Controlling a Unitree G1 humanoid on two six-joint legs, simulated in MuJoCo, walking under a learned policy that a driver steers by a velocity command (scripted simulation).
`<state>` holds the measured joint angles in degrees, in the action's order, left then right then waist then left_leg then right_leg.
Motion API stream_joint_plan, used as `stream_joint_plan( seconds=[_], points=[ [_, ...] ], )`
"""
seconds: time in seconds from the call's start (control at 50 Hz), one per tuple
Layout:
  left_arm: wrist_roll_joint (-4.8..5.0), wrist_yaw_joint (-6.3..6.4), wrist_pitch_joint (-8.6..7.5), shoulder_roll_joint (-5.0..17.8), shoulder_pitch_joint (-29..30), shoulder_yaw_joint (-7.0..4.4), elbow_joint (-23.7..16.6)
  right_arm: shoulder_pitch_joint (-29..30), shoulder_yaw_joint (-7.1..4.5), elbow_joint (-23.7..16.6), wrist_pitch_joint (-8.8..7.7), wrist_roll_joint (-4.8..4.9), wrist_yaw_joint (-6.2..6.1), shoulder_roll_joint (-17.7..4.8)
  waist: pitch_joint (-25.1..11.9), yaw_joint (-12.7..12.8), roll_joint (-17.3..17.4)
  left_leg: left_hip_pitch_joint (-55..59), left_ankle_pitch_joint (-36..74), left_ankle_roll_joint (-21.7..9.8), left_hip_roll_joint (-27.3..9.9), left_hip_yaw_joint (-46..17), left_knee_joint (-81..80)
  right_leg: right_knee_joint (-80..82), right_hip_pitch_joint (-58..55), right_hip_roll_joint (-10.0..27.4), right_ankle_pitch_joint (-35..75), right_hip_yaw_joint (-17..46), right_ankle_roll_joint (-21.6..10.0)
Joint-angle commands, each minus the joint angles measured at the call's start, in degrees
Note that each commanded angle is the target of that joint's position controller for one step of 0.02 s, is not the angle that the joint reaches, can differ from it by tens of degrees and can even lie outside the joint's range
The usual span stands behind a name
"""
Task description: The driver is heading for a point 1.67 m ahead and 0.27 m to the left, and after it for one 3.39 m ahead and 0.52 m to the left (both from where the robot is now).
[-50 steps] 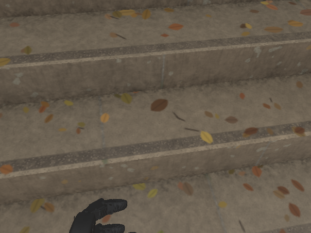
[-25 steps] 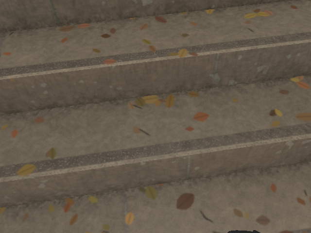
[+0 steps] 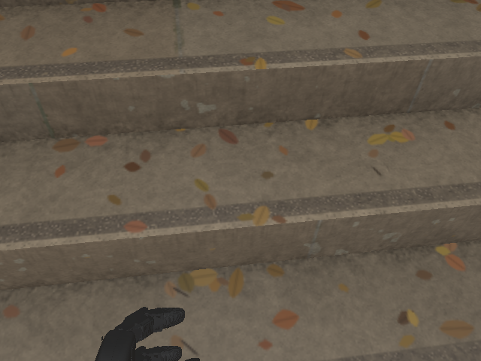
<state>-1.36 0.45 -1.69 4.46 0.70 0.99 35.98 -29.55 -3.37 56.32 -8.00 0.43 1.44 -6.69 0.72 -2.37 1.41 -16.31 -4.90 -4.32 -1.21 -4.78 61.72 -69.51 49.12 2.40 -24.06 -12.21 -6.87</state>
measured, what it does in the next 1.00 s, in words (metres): climbs, turning left: left foot 0.16 m higher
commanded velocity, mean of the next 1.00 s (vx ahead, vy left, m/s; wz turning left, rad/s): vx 0.09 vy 0.00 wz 0.30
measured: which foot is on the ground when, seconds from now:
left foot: up 0.00-0.46, down 0.48-1.00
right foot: down 0.00-0.50, up 0.52-1.00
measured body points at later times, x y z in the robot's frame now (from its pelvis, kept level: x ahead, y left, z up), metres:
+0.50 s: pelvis +0.22 +0.06 +0.14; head +0.27 +0.06 +0.58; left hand +0.12 +0.29 +0.00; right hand +0.50 -0.04 +0.06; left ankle +0.35 +0.18 -0.46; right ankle +0.13 -0.09 -0.61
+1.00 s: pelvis +0.31 +0.11 +0.26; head +0.32 +0.12 +0.71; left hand +0.34 +0.33 +0.13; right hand +0.48 -0.07 +0.15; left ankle +0.35 +0.18 -0.46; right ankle +0.38 -0.02 -0.40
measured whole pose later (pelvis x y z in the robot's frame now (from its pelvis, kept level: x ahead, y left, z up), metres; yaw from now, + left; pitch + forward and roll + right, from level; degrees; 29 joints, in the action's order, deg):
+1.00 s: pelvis +0.31 +0.11 +0.26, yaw +17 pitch +0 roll +0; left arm -1.3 3.1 3.5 6.2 -16.7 -2.3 44.0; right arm -14.8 -1.3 42.0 -2.4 -2.3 -4.0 -6.0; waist -0.5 -1.6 -0.8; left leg -22.3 -14.4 -6.4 2.5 6.9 35.9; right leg -61.4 32.1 3.6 -16.7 -1.4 1.3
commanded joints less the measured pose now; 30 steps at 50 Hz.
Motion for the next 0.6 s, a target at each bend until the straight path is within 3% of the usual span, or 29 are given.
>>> stream_joint_plan(
  seconds=[0.02,0.04,0.06,0.08,0.1,0.12,0.14,0.16,0.18,0.22,0.24,0.3,0.32,0.34,0.36,0.38,0.4,0.42,0.44,0.46,0.48,0.5,0.52,0.54,0.56,0.58,0.6],
  points=[
    [1.28,0.54,-1.11,10.72,-8.32,-5.76,4.54,9.32,-1.81,-14.98,-0.39,-2.96,-0.06,-2.6,-14.76,3.25,-0.32,-26.9,5.58,0.22,1.12,-0.92,51.9,48.13,-31.38,21.52,-9.82,49.71,-10.85],
    [1.38,0.71,-2.17,7.18,-9.91,-4.97,8.54,12.08,-1.2,-17.01,0.62,-3.7,-1.24,-0.74,-5.3,1.97,1.03,-32.01,3.57,-0.98,0.27,-0.72,54.67,45.71,-25.1,20.26,-3.63,39.65,-8.53],
    [0.11,0.72,-2.98,2.87,-11.0,-3.82,12.32,12.62,-0.49,-18.0,1.86,-2.91,-1.9,1.06,-1.37,-0.46,2.04,-35.35,1.14,-2.05,0.72,-2.35,56.64,45.02,-21.71,18.16,4.51,31.88,-6.27],
    [-0.65,0.46,-3.58,0.97,-11.98,-3.24,14.5,10.76,0.15,-17.94,3.36,-2.41,-2.22,1.91,0.52,-2.28,1.54,-37.21,-1.63,-2.52,1.18,-3.08,57.11,45.71,-20.9,17.0,8.96,25.55,-3.94],
    [-0.7,0.18,-4.2,0.99,-14.3,-3.27,16.63,10.29,0.97,-18.69,4.34,-2.13,-2.4,3.76,1.57,-3.78,-0.2,-40.81,-2.14,-3.02,0.61,-4.08,55.73,46.38,-22.81,15.77,14.75,20.17,-1.77],
    [-0.51,-0.23,-4.98,1.04,-15.52,-3.24,18.09,10.52,1.24,-18.63,5.14,-1.65,-2.64,4.18,2.92,-4.18,-1.5,-44.08,-3.64,-3.13,0.91,-5.08,54.13,47.56,-24.3,15.23,18.3,15.49,-0.33],
    [-0.49,-0.19,-5.62,2.19,-14.77,-3.31,17.52,10.46,1.07,-18.42,5.66,-1.57,-2.74,2.88,3.32,-4.65,-1.69,-42.68,-1.94,-2.58,0.92,-4.63,47.55,48.85,-23.51,15.31,23.4,11.22,-0.02],
    [-0.58,-0.26,-6.12,3.04,-14.14,-3.27,17.74,12.56,0.81,-19.02,5.92,-2.1,-2.93,1.62,3.86,-4.81,-1.47,-41.1,0.46,-1.97,1.87,-2.96,42.47,49.98,-21.7,13.89,25.76,6.62,0.53],
    [-0.98,-0.03,-6.81,4.16,-16.0,-3.36,17.55,14.11,-0.04,-18.09,6.18,-2.17,-3.76,0.75,1.4,-2.85,-2.52,-42.28,0.92,-1.82,4.32,0.48,50.94,49.85,-25.73,15.59,35.58,5.84,-1.61],
    [-0.48,0.08,-7.94,8.78,-19.28,-4.37,18.02,20.1,-0.1,-20.99,6.48,-3.06,-5.12,0.53,1.46,-1.53,-3.44,-51.86,-5.63,-1.23,4.4,1.04,59.01,52.36,-33.99,17.12,39.41,6.55,-2.8],
    [-1.16,-0.17,-8.01,13.16,-21.4,-5.52,18.71,26.07,0.43,-24.78,7.15,-2.87,-5.39,1.84,1.42,-0.16,-6.14,-59.33,-13.22,-1.85,4.06,1.37,63.69,55.43,-40.97,18.42,37.87,6.32,-2.6],
    [-1.47,0.52,-6.94,11.71,-25.8,-5.37,18.92,34.44,1.02,-29.26,8.23,-2.8,-5.96,0.74,2.27,1.57,-2.69,-65.91,-20.05,-2.0,1.95,1.53,60.56,57.85,-48.98,17.18,25.03,3.64,-0.47],
    [-1.06,0.71,-5.74,10.37,-26.98,-5.2,19.41,36.36,2.07,-31.48,8.48,-3.11,-5.27,2.01,2.61,0.3,-2.46,-64.59,-19.63,-1.35,-0.41,3.77,51.26,57.87,-48.3,13.85,21.44,1.05,1.21],
    [-1.23,1.41,-5.11,10.11,-27.8,-5.16,19.33,38.05,2.35,-32.45,8.83,-3.21,-4.57,1.9,2.04,1.32,-4.03,-62.9,-18.92,-0.4,-0.88,6.47,46.41,58.65,-48.92,12.8,22.43,0.1,0.8],
    [-1.5,2.14,-4.78,10.99,-28.09,-5.41,18.96,38.92,2.44,-33.27,9.14,-3.21,-3.99,1.81,1.13,1.74,-6.31,-61.96,-18.21,0.48,-2.16,7.77,42.81,59.42,-50.71,13.05,24.42,-0.44,0.08],
    [-1.07,2.63,-4.01,12.49,-25.07,-5.58,16.92,36.82,2.65,-32.45,9.57,-3.39,-2.58,0.67,-1.04,1.37,-6.82,-53.24,-16.09,1.17,-3.46,12.1,31.71,61.1,-48.79,11.36,26.69,-3.91,-1.52],
    [0.02,3.24,-3.92,15.67,-26.12,-6.38,16.26,39.47,3.63,-33.77,9.93,-1.81,-1.38,2.55,-1.98,2.96,-10.39,-45.77,-21.25,-0.7,-5.44,12.94,21.17,66.36,-49.29,13.97,31.66,-2.55,-3.0],
    [0.7,3.48,-3.42,15.95,-27.31,-6.62,16.07,38.58,3.23,-33.07,10.72,-1.83,-1.09,1.98,-2.66,3.74,-9.33,-42.09,-22.95,-1.44,-4.99,14.31,15.49,65.85,-53.16,15.02,38.31,-2.5,-3.32],
    [1.14,3.34,-3.15,16.53,-24.36,-6.32,14.83,31.34,2.93,-29.96,11.03,-1.21,-1.41,1.24,-5.71,1.34,-10.9,-31.61,-29.7,-2.93,-1.52,18.39,11.1,59.12,-53.8,14.68,64.55,-7.05,-2.54],
    [1.88,2.75,-3.5,18.08,-23.98,-6.44,14.01,25.18,2.55,-27.32,10.6,-0.75,-1.65,0.03,-10.66,0.6,-11.68,-21.45,-24.79,-4.13,2.65,20.19,8.66,51.74,-54.44,16.28,91.22,-5.48,-2.13],
    [3.29,0.98,-3.76,21.44,-22.38,-7.23,13.65,15.33,1.36,-25.23,9.48,-0.73,-1.96,-3.26,-16.19,-3.8,-13.22,-8.66,-17.34,-5.61,4.89,17.65,-0.61,39.11,-54.01,15.59,99.15,-5.21,-0.83],
    [3.53,-0.57,-4.51,21.09,-22.73,-7.12,12.02,10.8,0.31,-23.3,8.23,-0.72,-2.49,-6.53,-20.01,-6.11,-11.88,4.6,-13.33,-7.34,4.84,7.42,-7.4,24.8,-41.57,11.35,88.89,-4.28,2.09],
    [3.44,-2.29,-5.09,18.69,-19.24,-6.59,5.72,8.75,-2.36,-23.93,8.15,-2.15,-2.97,-14.37,-23.58,-8.88,7.63,15.01,-6.78,-15.23,-10.98,-23.91,-24.03,-1.93,-20.12,0.65,37.21,-2.31,7.32],
    [1.35,-3.41,-4.54,14.03,-18.24,-5.92,3.87,18.36,-3.8,-27.77,9.49,-1.72,-3.58,-17.37,-30.45,-4.29,9.55,8.46,-14.55,-16.88,-14.74,-40.38,-38.01,-26.45,-19.46,-4.22,7.75,12.7,8.02],
    [0.64,-2.58,-2.97,7.36,-17.62,-4.69,1.47,24.61,-3.02,-28.18,9.86,-2.96,-3.68,-14.99,-26.48,-0.21,4.85,2.12,-23.92,-14.26,-16.3,-35.22,-39.03,-34.4,-14.87,-2.17,11.92,19.94,7.91],
    [0.2,-1.24,-1.64,6.62,-15.44,-4.48,0.1,26.37,-2.01,-25.63,9.92,-3.02,-3.79,-11.22,-18.52,1.82,-0.13,-5.71,-29.66,-10.68,-14.91,-28.63,-36.24,-32.54,-12.58,-0.38,16.17,17.17,7.32],
    [-0.99,0.28,-0.87,6.15,-14.88,-4.45,-1.15,26.58,-0.8,-23.03,9.23,-2.23,-3.92,-7.02,-7.22,3.96,-1.97,-14.57,-28.07,-7.83,-12.14,-21.53,-30.63,-29.95,-9.76,0.9,18.81,16.44,6.28]
  ],
)
Keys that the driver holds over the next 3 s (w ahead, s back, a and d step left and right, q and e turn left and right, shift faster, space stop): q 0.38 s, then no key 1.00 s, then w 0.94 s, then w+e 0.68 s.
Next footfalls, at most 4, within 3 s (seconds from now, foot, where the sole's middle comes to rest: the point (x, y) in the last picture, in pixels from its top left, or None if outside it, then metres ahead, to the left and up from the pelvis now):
0.48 left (148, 357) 0.39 0.19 -0.49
1.08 right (238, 339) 0.42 0.01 -0.49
1.84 left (101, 325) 0.46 0.30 -0.49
2.18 right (124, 170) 0.75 0.26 -0.33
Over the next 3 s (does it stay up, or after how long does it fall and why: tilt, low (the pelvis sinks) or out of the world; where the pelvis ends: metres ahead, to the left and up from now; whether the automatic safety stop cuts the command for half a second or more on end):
stays up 1.05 0.39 0.62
